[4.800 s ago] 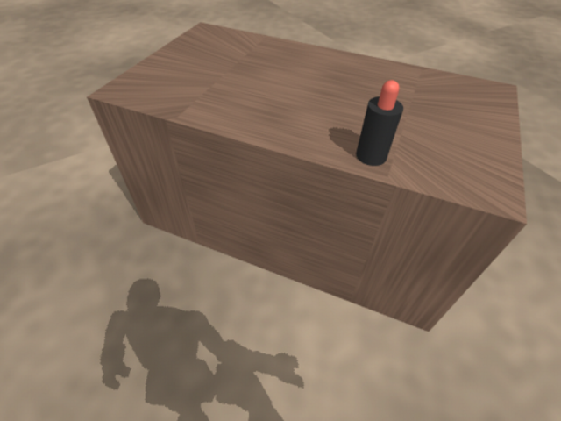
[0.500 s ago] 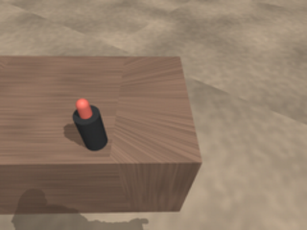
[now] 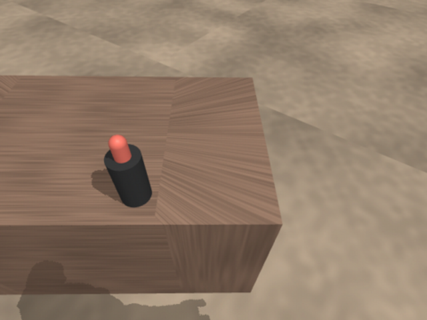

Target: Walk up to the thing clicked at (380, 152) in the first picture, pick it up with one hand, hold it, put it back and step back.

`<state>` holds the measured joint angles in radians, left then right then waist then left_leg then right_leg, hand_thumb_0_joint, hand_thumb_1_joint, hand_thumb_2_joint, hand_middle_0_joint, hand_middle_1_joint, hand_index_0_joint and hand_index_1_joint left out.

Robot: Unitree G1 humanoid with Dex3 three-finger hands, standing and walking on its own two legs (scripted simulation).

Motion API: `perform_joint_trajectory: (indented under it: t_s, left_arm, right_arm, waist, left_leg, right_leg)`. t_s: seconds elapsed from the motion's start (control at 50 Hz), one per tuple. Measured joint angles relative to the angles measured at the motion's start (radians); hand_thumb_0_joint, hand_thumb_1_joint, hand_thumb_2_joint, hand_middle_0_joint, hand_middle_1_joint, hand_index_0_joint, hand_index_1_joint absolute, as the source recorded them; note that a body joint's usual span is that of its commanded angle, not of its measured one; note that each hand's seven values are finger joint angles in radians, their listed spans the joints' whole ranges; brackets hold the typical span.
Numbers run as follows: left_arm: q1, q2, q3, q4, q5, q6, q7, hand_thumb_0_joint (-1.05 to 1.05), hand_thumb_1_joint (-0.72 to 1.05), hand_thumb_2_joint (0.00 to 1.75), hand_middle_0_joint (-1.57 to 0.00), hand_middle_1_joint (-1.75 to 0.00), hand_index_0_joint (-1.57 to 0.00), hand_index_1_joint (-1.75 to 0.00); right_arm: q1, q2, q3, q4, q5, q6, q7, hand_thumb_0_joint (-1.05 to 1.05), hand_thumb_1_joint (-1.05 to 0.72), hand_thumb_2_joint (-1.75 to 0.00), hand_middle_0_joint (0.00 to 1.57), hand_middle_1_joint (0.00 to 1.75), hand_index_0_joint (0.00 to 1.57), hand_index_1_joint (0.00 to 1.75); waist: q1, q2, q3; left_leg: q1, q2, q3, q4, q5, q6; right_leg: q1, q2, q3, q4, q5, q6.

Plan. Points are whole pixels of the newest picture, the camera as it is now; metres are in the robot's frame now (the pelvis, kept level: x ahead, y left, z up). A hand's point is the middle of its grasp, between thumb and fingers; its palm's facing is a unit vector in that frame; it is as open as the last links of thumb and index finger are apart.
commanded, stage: stand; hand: left
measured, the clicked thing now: (127, 169) +0.47 +0.22 -0.02
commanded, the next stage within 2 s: rise first in 1.92 s
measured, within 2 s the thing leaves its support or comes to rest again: neither
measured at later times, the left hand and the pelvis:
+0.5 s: hand out of the picture +0.06 +0.25 -0.16, palm faces -0.03 -0.94 -0.34, open 7.4 cm; pelvis -0.01 +0.00 +0.00, yaw +0 degrees
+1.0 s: hand out of the picture +0.07 +0.25 -0.16, palm faces -0.03 -0.94 -0.34, open 7.4 cm; pelvis +0.00 +0.00 +0.00, yaw +0 degrees
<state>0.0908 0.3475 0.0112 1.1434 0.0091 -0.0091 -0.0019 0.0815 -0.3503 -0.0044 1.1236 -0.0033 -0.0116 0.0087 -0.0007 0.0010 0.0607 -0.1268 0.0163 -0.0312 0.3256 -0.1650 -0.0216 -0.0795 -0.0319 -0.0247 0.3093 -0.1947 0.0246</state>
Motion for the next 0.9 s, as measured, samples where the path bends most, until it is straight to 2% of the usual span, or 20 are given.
perform_joint_trajectory:
  t_s: [0.9]
  left_arm:
    - [0.018, 0.005, -0.008, -0.012, -0.001, -0.001, -0.003, 0.0, 0.91, 0.9, -0.2, -0.3, -0.2, -0.3]
  right_arm:
    - [0.027, -0.004, 0.01, 0.009, -0.001, 0.001, 0.002, 0.0, -0.9, -0.9, 0.2, 0.3, 0.21, 0.3]
  waist:
    - [-0.005, -0.003, -0.007]
  left_leg:
    - [-0.011, 0.007, 0.001, 0.003, 0.001, -0.006]
  right_leg:
    - [-0.013, 0.007, 0.002, 0.004, 0.002, -0.005]
